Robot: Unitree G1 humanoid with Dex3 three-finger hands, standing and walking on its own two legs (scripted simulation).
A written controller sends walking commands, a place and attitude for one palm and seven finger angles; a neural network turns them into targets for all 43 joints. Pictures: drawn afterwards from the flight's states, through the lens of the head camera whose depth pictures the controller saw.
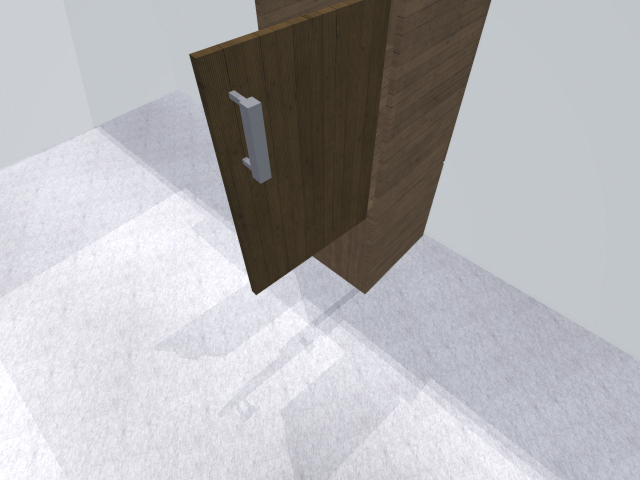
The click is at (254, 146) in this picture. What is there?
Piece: cupboard door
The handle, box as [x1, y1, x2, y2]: [228, 90, 271, 183]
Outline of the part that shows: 233,90 228,92 229,97 236,102 240,107 249,155 248,158 245,157 242,160 243,163 252,171 253,177 260,183 271,177 261,104 253,97 249,97 246,99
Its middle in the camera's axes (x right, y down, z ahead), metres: -0.12 -0.16 +0.62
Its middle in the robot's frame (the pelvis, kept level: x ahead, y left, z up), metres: +0.59 +0.15 +0.11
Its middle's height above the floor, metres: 0.89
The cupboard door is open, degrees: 84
